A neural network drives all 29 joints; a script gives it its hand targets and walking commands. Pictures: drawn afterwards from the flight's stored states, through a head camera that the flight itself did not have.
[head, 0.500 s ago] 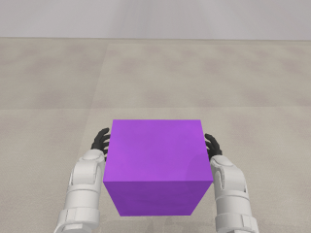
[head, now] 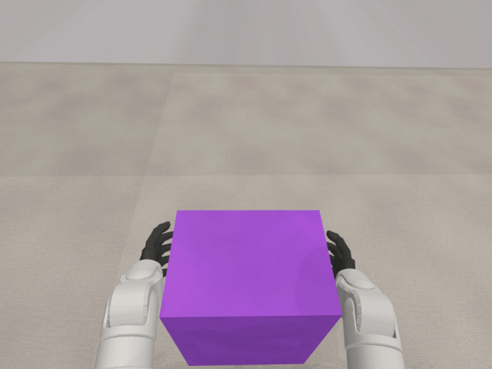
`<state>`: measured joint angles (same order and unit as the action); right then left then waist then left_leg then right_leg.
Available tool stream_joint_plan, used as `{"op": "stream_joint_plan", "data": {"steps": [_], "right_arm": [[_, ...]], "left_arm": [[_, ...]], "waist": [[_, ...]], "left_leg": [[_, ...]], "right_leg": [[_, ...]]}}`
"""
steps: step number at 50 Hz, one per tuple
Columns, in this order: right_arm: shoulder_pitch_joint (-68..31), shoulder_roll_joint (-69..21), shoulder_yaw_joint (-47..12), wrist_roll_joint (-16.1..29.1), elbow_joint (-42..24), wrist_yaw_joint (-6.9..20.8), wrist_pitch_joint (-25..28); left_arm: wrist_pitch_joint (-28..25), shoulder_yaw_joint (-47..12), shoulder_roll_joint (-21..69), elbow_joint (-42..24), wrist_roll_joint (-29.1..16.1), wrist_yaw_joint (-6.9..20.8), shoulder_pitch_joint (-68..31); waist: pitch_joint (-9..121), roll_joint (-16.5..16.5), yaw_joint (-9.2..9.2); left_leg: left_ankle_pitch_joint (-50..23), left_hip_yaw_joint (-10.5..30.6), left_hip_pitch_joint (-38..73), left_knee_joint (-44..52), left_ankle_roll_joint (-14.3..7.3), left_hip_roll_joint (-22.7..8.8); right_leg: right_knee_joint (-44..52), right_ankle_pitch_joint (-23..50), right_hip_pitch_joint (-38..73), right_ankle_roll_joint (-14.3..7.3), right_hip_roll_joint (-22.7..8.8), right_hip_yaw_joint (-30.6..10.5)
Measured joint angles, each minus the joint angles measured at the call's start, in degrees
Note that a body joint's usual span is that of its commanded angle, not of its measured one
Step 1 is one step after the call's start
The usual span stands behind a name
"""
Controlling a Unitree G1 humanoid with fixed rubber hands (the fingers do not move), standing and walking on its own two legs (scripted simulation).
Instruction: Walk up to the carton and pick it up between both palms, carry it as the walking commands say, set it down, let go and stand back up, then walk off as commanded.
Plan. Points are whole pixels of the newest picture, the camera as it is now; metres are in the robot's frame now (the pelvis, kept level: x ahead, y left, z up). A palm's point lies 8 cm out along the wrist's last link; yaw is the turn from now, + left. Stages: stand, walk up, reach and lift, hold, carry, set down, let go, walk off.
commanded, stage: reach and lift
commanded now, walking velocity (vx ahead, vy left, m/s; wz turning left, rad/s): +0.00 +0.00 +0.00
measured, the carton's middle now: (247, 295) +0.25 +0.01 -0.02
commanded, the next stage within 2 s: hold in 0.22 s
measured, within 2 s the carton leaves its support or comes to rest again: neither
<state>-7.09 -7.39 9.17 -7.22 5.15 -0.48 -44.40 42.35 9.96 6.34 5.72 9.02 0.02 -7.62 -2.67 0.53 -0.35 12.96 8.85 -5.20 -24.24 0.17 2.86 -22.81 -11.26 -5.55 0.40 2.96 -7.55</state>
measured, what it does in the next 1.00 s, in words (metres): shifts its weight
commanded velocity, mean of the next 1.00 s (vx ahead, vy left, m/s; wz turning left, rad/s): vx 0.00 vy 0.00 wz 0.11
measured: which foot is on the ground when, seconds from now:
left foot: down 0.00-1.00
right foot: down 0.00-1.00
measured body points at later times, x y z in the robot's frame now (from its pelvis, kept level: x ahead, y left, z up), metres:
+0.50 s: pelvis -0.01 -0.01 +0.00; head -0.04 +0.00 +0.45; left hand +0.27 +0.16 +0.02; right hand +0.27 -0.15 +0.02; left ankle +0.01 +0.12 -0.74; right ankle +0.02 -0.13 -0.74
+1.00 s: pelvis -0.06 -0.01 -0.03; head -0.12 -0.01 +0.42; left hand +0.24 +0.18 +0.07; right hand +0.26 -0.13 +0.06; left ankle +0.01 +0.12 -0.74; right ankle +0.02 -0.13 -0.74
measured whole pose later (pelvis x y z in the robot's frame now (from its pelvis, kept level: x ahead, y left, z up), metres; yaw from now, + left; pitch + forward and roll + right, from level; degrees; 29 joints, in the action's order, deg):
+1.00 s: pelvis -0.06 -0.01 -0.03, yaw +3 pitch +0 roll +0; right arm -23.9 -2.3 7.0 -2.1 7.9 -7.3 -68.4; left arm 66.9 7.1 -1.0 8.2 2.2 -6.7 -24.1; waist 9.7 0.4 -1.5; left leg 15.8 6.6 -26.4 -41.1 0.8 2.5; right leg -39.9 -14.0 -25.9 0.3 0.0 0.0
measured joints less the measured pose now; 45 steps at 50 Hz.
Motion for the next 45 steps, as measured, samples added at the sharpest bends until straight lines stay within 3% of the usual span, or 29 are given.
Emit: {"op": "stream_joint_plan", "data": {"steps": [12,28,37,45], "right_arm": [[0.43,0.02,-0.64,-0.03,-0.02,-0.04,0.07],[-2.74,-0.30,1.00,-1.00,3.62,-0.36,0.03],[-4.54,1.49,-1.52,1.20,-1.48,-2.52,-6.60],[-11.91,3.20,-2.52,3.92,2.22,-5.54,-18.04]], "left_arm": [[0.66,-0.51,-0.54,-0.79,-0.17,-0.14,0.45],[0.10,0.93,-1.04,4.08,0.06,0.29,-3.09],[7.21,-0.20,-1.60,-1.62,-2.40,-2.54,-4.95],[19.33,-3.13,-6.01,-1.39,-5.40,-6.04,-8.96]], "waist": [[-0.32,-0.21,-0.38],[-0.38,-0.53,-0.56],[9.22,-0.45,0.52],[12.69,-0.59,-0.41]], "left_leg": [[-0.25,0.22,0.26,-0.02,0.45,-0.18],[-0.49,0.19,-0.63,-1.46,0.73,-0.23],[3.44,-0.70,-15.09,-15.39,0.40,0.78],[3.90,-2.31,-18.76,-17.49,0.41,0.79]], "right_leg": [[-0.67,-0.05,0.01,-0.38,0.21,0.33],[-1.98,0.27,-0.81,-0.43,0.40,0.56],[-15.86,-5.40,-14.70,-0.09,-0.48,3.74],[-19.10,-6.92,-18.92,0.26,-2.40,5.30]]}}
